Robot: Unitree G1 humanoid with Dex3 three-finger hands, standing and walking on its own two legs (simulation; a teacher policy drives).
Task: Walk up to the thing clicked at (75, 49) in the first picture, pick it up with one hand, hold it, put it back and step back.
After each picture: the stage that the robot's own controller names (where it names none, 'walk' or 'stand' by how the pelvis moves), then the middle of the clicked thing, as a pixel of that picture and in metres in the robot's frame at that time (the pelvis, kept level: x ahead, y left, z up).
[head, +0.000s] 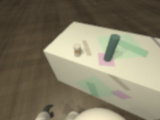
stand; (77, 50) +0.60 +0.17 -0.03
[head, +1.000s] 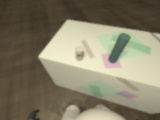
stand; (79, 53) +0.51 +0.13 -0.01
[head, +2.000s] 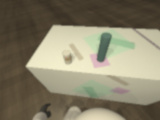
walk; (67, 57) +0.47 +0.23 -0.01
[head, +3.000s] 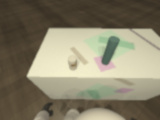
stand; (72, 63) +0.43 +0.17 -0.02
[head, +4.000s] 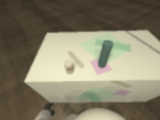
stand; (69, 67) +0.41 +0.19 -0.04
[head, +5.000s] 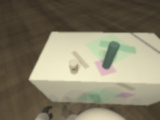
stand; (73, 67) +0.41 +0.16 -0.04
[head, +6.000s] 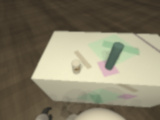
stand; (76, 67) +0.41 +0.14 -0.04
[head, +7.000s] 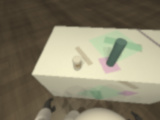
rise first; (77, 63) +0.43 +0.14 -0.03
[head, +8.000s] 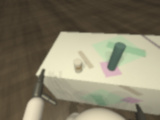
rise first; (78, 66) +0.42 +0.16 -0.03
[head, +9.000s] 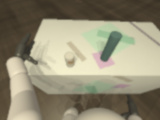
go down; (69, 60) +0.44 +0.14 -0.01
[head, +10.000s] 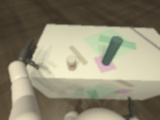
go down; (71, 63) +0.42 +0.14 -0.01
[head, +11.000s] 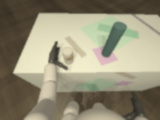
close in; (68, 56) +0.43 +0.15 +0.03
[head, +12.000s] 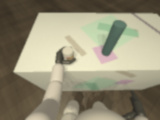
lift; (68, 56) +0.43 +0.15 +0.04
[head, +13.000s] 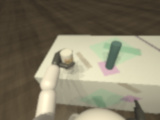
lift; (67, 59) +0.33 +0.17 +0.18
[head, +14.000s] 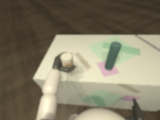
hold; (68, 63) +0.33 +0.16 +0.15
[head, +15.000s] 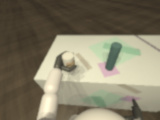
hold; (69, 62) +0.33 +0.16 +0.15
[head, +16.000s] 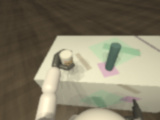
hold; (67, 60) +0.33 +0.16 +0.17
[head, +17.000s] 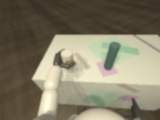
crouch; (68, 59) +0.35 +0.16 +0.15
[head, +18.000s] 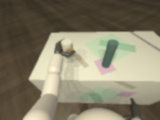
lower; (68, 49) +0.43 +0.17 +0.16
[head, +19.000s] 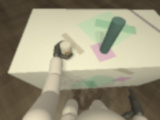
lower; (66, 50) +0.46 +0.15 +0.04
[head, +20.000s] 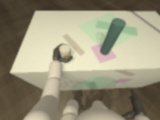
lower; (65, 54) +0.44 +0.16 +0.04
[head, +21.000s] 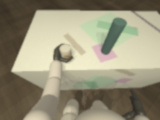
lower; (66, 54) +0.44 +0.16 +0.04
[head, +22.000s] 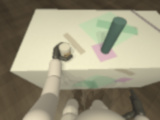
lower; (65, 52) +0.45 +0.16 +0.04
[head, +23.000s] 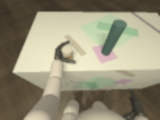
open; (68, 54) +0.44 +0.15 +0.04
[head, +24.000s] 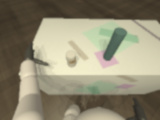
sink last; (71, 59) +0.43 +0.14 +0.02
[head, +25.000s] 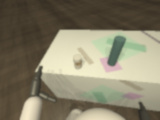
stand; (77, 62) +0.45 +0.16 +0.00
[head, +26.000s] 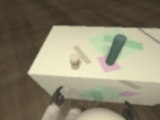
stand; (74, 62) +0.42 +0.15 +0.01
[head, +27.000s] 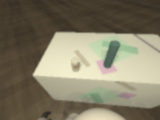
stand; (75, 65) +0.44 +0.16 -0.03
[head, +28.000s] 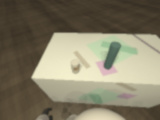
stand; (75, 66) +0.43 +0.15 -0.04
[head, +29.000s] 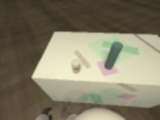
stand; (76, 66) +0.42 +0.15 -0.04
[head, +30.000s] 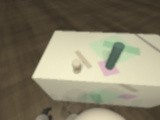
stand; (76, 66) +0.42 +0.14 -0.04
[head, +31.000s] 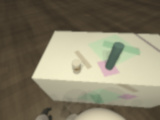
stand; (76, 67) +0.41 +0.14 -0.04
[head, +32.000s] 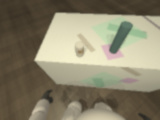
walk; (79, 49) +0.51 +0.13 -0.01
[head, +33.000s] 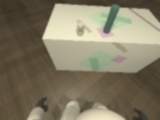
walk; (80, 29) +0.77 +0.18 -0.02
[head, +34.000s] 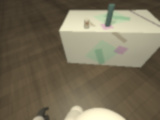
stand; (86, 23) +1.08 +0.18 -0.01
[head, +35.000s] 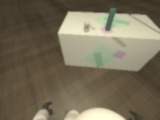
stand; (86, 26) +1.03 +0.14 -0.03
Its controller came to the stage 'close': yes
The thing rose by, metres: 0.20
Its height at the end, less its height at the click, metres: +0.00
